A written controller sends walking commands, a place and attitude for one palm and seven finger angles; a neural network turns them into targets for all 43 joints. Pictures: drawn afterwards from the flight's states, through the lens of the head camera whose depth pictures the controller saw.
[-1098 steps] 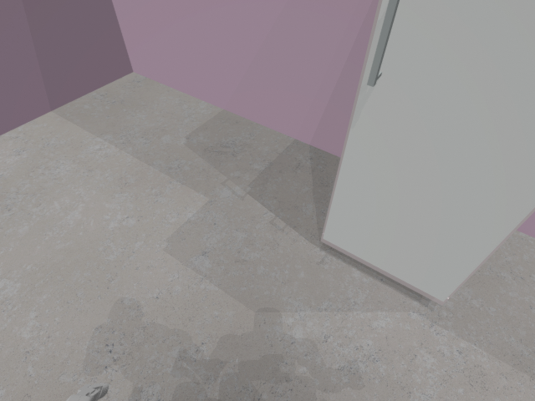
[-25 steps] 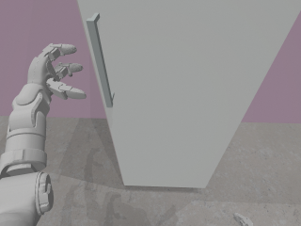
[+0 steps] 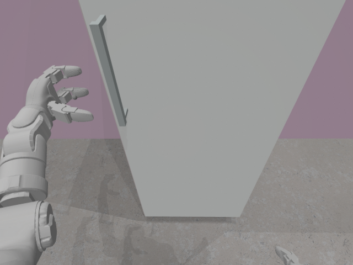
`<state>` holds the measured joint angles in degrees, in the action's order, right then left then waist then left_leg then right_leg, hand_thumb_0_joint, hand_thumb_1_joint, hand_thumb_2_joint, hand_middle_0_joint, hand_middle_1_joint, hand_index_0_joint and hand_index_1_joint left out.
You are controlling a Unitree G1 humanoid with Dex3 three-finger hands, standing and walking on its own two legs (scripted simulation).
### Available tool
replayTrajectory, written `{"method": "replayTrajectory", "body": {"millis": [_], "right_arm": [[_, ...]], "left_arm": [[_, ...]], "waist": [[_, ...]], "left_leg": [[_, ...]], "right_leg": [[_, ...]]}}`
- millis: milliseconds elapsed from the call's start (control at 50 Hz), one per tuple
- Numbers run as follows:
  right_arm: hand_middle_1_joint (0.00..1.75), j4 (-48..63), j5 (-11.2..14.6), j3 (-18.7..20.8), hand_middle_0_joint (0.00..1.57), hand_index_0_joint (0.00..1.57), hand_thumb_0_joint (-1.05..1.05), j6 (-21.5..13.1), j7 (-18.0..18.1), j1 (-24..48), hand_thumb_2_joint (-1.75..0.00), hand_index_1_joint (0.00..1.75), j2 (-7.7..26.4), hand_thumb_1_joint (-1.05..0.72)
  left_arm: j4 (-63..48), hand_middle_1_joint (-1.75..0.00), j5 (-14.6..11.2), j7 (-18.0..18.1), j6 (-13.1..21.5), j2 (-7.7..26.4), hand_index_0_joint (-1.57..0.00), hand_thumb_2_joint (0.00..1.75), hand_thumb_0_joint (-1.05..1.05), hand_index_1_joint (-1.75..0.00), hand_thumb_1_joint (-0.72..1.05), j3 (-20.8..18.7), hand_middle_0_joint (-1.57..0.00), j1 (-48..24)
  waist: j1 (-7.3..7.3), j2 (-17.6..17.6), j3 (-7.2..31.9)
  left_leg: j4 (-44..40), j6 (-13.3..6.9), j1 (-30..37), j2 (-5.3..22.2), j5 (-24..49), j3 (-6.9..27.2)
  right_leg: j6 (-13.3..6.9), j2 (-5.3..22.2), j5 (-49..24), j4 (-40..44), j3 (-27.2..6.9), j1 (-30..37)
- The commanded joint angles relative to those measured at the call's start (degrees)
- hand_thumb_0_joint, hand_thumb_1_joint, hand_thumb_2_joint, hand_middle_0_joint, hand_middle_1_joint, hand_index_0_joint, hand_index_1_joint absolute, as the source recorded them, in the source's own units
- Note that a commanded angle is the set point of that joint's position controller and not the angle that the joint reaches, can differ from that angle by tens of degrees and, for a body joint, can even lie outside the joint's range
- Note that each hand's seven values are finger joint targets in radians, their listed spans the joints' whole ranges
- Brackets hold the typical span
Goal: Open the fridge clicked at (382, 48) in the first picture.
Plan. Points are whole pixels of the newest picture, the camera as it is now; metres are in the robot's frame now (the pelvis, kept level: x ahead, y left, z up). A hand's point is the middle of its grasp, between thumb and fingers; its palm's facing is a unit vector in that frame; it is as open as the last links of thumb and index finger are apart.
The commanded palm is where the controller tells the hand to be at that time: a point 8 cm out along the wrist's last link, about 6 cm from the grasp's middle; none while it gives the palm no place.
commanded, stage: move the hooked fingers beside the handle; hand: left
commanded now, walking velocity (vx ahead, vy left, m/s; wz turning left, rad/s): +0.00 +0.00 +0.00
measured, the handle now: (113, 78) +0.48 +0.15 +0.21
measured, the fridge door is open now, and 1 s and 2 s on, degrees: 0 0 0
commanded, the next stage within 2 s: feel for the door with the fingertips in 1.80 s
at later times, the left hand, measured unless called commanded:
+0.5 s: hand (74, 87) +0.41 +0.22 +0.23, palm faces +0.02 -1.00 +0.00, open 14.0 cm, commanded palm +0.39 +0.27 +0.21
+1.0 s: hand (75, 100) +0.41 +0.23 +0.19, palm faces +0.05 -1.00 -0.01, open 14.0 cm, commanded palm +0.39 +0.28 +0.21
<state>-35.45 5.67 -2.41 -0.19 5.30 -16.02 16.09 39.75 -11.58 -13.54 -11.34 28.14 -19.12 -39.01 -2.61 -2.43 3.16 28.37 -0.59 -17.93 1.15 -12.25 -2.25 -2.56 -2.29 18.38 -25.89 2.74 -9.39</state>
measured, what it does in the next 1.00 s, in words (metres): stands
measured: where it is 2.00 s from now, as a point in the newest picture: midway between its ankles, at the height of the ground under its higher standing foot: outside the picture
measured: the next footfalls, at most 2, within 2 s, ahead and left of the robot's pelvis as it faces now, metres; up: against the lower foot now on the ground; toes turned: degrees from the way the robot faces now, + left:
none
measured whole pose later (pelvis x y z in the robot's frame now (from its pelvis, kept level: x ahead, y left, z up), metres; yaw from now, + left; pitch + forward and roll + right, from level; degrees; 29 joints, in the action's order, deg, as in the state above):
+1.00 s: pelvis +0.00 +0.01 +0.00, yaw +0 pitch +2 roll +0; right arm -35.6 5.9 -2.1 -0.2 5.1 -16.1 16.2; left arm 35.6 -12.6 -14.1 -12.6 26.5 -17.4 -36.9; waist -1.9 -2.6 3.4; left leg 28.9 -1.2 -17.9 0.6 -12.8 -2.3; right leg -1.9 -1.7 18.6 -25.9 2.6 -9.0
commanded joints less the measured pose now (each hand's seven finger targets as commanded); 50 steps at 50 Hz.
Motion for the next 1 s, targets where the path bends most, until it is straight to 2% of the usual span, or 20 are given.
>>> {"method": "replayTrajectory", "body": {"millis": [0, 20, 80, 160, 200, 240, 340, 400, 420, 480, 520, 560, 660, 680, 720, 760, 840, 900, 920, 980], "right_arm": [[0.30, 8.45, -0.24, 2.79, 0.20, 0.20, 0.00, -3.80, 0.85, 5.40, -0.90, 0.30, 7.32, -0.90], [0.30, 7.91, -0.10, 2.82, 0.20, 0.20, 0.00, -4.13, 1.06, 5.13, -0.90, 0.30, 7.30, -0.90], [0.30, 5.56, 0.07, 2.78, 0.20, 0.20, 0.00, -4.10, 1.26, 4.41, -0.90, 0.30, 8.06, -0.90], [0.30, 4.98, 0.20, 2.65, 0.20, 0.20, 0.00, -3.04, 1.01, 3.47, -0.90, 0.30, 8.65, -0.90], [0.30, 5.87, 0.07, 2.75, 0.20, 0.20, 0.00, -2.68, 0.86, 3.31, -0.90, 0.30, 8.58, -0.90], [0.30, 7.05, -0.24, 2.96, 0.20, 0.20, 0.00, -2.85, 0.72, 3.76, -0.90, 0.30, 8.45, -0.90], [0.30, 7.58, -0.46, 2.86, 0.20, 0.20, 0.00, -3.85, 0.87, 4.49, -0.90, 0.30, 7.90, -0.90], [0.30, 6.41, -0.05, 2.60, 0.20, 0.20, 0.00, -4.06, 1.03, 4.57, -0.90, 0.30, 7.74, -0.90], [0.30, 6.00, 0.06, 2.90, 0.20, 0.20, 0.00, -3.94, 1.09, 3.82, -0.90, 0.30, 7.98, -0.90], [0.30, 5.60, 0.43, 2.75, 0.20, 0.20, 0.00, -3.08, 0.97, 3.44, -0.90, 0.30, 8.44, -0.90], [0.30, 5.97, 0.25, 3.03, 0.20, 0.20, 0.00, -2.83, 0.86, 2.71, -0.90, 0.30, 8.82, -0.90], [0.30, 6.88, -0.03, 3.07, 0.20, 0.20, 0.00, -2.85, 0.79, 3.12, -0.90, 0.30, 8.60, -0.90], [0.30, 7.54, -0.77, 2.94, 0.20, 0.20, 0.00, -4.22, 0.71, 3.73, -0.90, 0.30, 7.80, -0.90], [0.30, 7.06, -0.77, 2.94, 0.20, 0.20, 0.00, -4.34, 0.79, 3.80, -0.90, 0.30, 7.84, -0.90], [0.30, 6.47, -0.65, 2.83, 0.20, 0.20, 0.00, -4.31, 0.78, 3.59, -0.90, 0.30, 7.90, -0.90], [0.30, 5.98, -0.32, 2.77, 0.20, 0.20, 0.00, -3.96, 0.71, 4.07, -0.90, 0.30, 7.88, -0.90], [0.30, 6.98, 0.23, 2.83, 0.20, 0.20, 0.00, -2.45, 0.42, 3.83, -0.90, 0.30, 8.59, -0.90], [0.30, 8.46, 0.13, 3.03, 0.20, 0.20, 0.00, -2.53, 0.41, 4.48, -0.90, 0.30, 8.22, -0.90], [0.30, 8.42, 0.00, 3.21, 0.20, 0.20, 0.00, -2.65, 0.53, 4.46, -0.90, 0.30, 8.21, -0.90], [0.30, 8.43, -0.44, 2.96, 0.20, 0.20, 0.00, -3.64, 0.82, 5.30, -0.90, 0.30, 7.66, -0.90]], "left_arm": [[-27.69, -1.20, -2.66, -1.78, 11.03, 12.17, -0.30, 0.30, 0.00, -1.20, -0.50, -0.62, -0.30, -33.21], [-27.46, -1.20, -3.36, -2.27, 11.10, 9.10, -0.30, 0.30, 0.00, -1.20, -0.50, 2.30, -0.30, -33.63], [-17.02, -1.20, -3.47, -2.67, 6.48, 11.23, -0.30, 0.30, 0.00, -1.20, -0.50, -0.51, -0.30, -29.38], [-5.95, -1.20, -1.96, -1.81, 0.13, 12.79, -0.30, 0.30, 0.00, -1.20, -0.50, -1.50, -0.30, -25.19], [-6.21, -1.20, -1.31, -1.21, 0.31, 14.75, -0.30, 0.30, 0.00, -1.20, -0.50, -2.80, -0.30, -25.98], [-12.38, -1.20, -1.29, -0.59, 3.74, 17.10, -0.30, 0.30, 0.00, -1.20, -0.50, -4.48, -0.30, -28.32], [-23.65, -1.20, -2.28, -1.20, 11.47, 15.81, -0.30, 0.30, 0.00, -1.20, -0.50, -3.24, -0.30, -33.23], [-17.76, -1.20, -2.61, -2.27, 8.76, 11.08, -0.30, 0.30, 0.00, -1.20, -0.50, 0.15, -0.30, -30.88], [-13.80, -1.20, -2.59, -2.39, 7.00, 10.92, -0.30, 0.30, 0.00, -1.20, -0.50, 0.06, -0.30, -28.11], [-5.32, -1.20, -2.04, -2.45, 1.47, 10.42, -0.30, 0.30, 0.00, -1.20, -0.50, 0.40, -0.30, -25.19], [-4.54, -1.20, -1.86, -1.95, 0.81, 12.04, -0.30, 0.30, 0.00, -1.20, -0.50, -0.70, -0.30, -24.81], [-9.41, -1.20, -1.52, -1.31, 2.63, 15.19, -0.30, 0.30, 0.00, -1.20, -0.50, -3.13, -0.30, -27.85], [-24.77, -1.20, -2.00, -0.02, 11.01, 14.05, -0.30, 0.30, 0.00, -1.20, -0.50, -2.26, -0.30, -35.25], [-24.09, -1.20, -2.07, 0.10, 11.22, 15.41, -0.30, 0.30, 0.00, -1.20, -0.50, -3.87, -0.30, -33.79], [-21.49, -1.20, -2.13, -0.42, 9.96, 12.92, -0.30, 0.30, 0.00, -1.20, -0.50, -1.69, -0.30, -31.32], [-15.73, -1.20, -1.91, -0.81, 6.29, 12.17, -0.30, 0.30, 0.00, -1.20, -0.50, -1.99, -0.30, -26.46], [-7.74, -1.20, -1.65, -1.51, -0.13, 12.09, -0.30, 0.30, 0.00, -1.20, -0.50, -1.91, -0.30, -19.33], [-15.37, -1.20, -2.08, -1.36, 1.21, 11.37, -0.30, 0.30, 0.00, -1.20, -0.50, -0.98, -0.30, -23.88], [-17.96, -1.20, -2.25, -0.88, 3.04, 13.28, -0.30, 0.30, 0.00, -1.20, -0.50, -2.35, -0.30, -24.66], [-28.38, -1.20, -2.63, -0.17, 7.72, 13.19, -0.30, 0.30, 0.00, -1.20, -0.50, -2.06, -0.30, -32.50]], "waist": [[0.05, -4.37, 22.06], [-0.99, -2.73, 20.85], [-0.23, -0.33, 13.56], [0.80, 2.56, 9.10], [1.12, 2.68, 10.54], [1.52, 2.36, 15.95], [0.53, -2.78, 21.76], [-0.08, -3.47, 15.75], [-0.02, -0.46, 14.25], [0.37, 1.56, 8.48], [0.77, 3.82, 9.50], [1.17, 2.92, 14.05], [0.31, -2.48, 23.10], [0.59, -3.23, 22.31], [0.53, -3.07, 20.01], [1.15, -2.74, 15.41], [1.95, 3.05, 9.89], [1.39, 1.89, 12.95], [1.31, 3.00, 14.60], [0.38, -2.09, 19.83]], "left_leg": [[0.80, -2.94, 22.39, -0.90, 20.03, 3.51], [1.03, -3.18, 22.95, -0.60, 19.65, 3.47], [-0.13, -3.00, 17.26, -0.95, 13.58, 3.44], [-0.62, -2.75, 10.78, -1.42, 9.72, 2.96], [-0.50, -2.78, 10.17, -1.45, 9.90, 2.84], [-0.02, -3.07, 12.16, -1.45, 13.03, 2.82], [0.91, -3.12, 19.63, -0.97, 18.82, 3.55], [0.37, -2.84, 18.59, -0.86, 15.41, 3.50], [0.41, -3.01, 16.73, -0.91, 13.75, 3.14], [-0.52, -2.72, 11.89, -1.07, 9.43, 3.18], [-0.21, -2.81, 10.84, -1.16, 9.44, 3.12], [-0.09, -2.89, 12.22, -1.18, 11.66, 3.26], [0.66, -2.75, 22.07, -0.48, 19.22, 4.56], [0.75, -2.60, 22.41, -0.29, 19.79, 4.60], [0.67, -2.64, 21.39, -0.34, 19.33, 4.13], [-0.04, -2.62, 17.69, -0.63, 16.59, 3.46], [-0.97, -2.58, 11.59, -0.80, 12.77, 2.80], [-0.54, -2.72, 13.72, -0.92, 13.86, 3.21], [-0.19, -2.90, 14.79, -0.70, 14.98, 3.13], [0.14, -2.83, 20.99, -0.52, 17.88, 3.98]], "right_leg": [[1.35, 0.89, -26.48, 2.49, -2.40, -2.94], [1.53, 0.73, -25.19, 3.04, -2.03, -4.26], [1.56, 0.78, -21.34, 3.97, -1.84, -6.69], [2.02, 1.65, -19.24, 4.17, -1.84, -7.43], [2.03, 1.86, -19.48, 4.00, -2.23, -6.37], [1.97, 1.97, -23.33, 3.11, -2.79, -2.90], [1.49, 1.03, -26.39, 2.05, -2.63, -2.10], [1.39, 0.84, -21.96, 3.16, -1.99, -6.38], [1.56, 0.95, -20.93, 3.65, -1.71, -6.17], [1.79, 1.24, -17.82, 4.23, -1.49, -8.91], [1.85, 1.51, -17.77, 4.10, -1.48, -7.72], [1.68, 1.56, -20.09, 3.42, -2.09, -5.50], [1.22, 0.72, -23.41, 2.26, -1.98, -4.10], [1.10, 0.61, -23.43, 2.38, -1.95, -4.44], [1.08, 0.66, -22.78, 2.84, -1.61, -4.69], [1.22, 0.84, -22.31, 3.26, -1.60, -5.39], [1.68, 1.29, -21.30, 3.73, -1.11, -5.41], [1.51, 1.18, -21.56, 3.54, -1.48, -5.35], [1.49, 1.18, -22.35, 3.47, -1.63, -3.99], [1.26, 0.71, -22.76, 3.15, -2.00, -4.71]]}}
